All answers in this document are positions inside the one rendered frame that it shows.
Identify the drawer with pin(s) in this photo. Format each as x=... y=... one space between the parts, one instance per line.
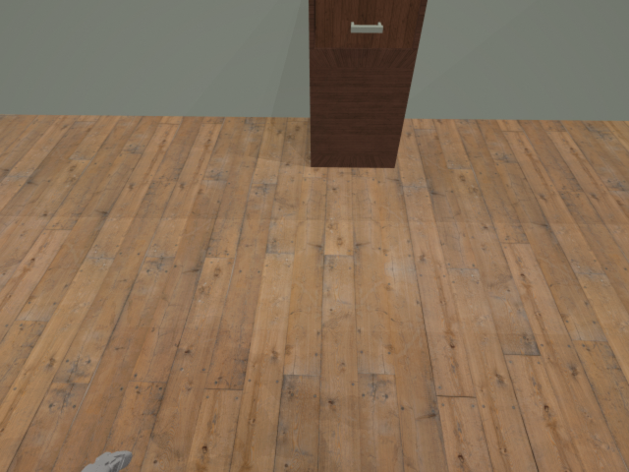
x=333 y=23

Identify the robot left hand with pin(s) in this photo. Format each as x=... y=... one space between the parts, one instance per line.
x=110 y=462

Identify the cabinet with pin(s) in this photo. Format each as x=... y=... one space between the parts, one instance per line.
x=358 y=100

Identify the handle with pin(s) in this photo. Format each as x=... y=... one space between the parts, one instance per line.
x=366 y=28

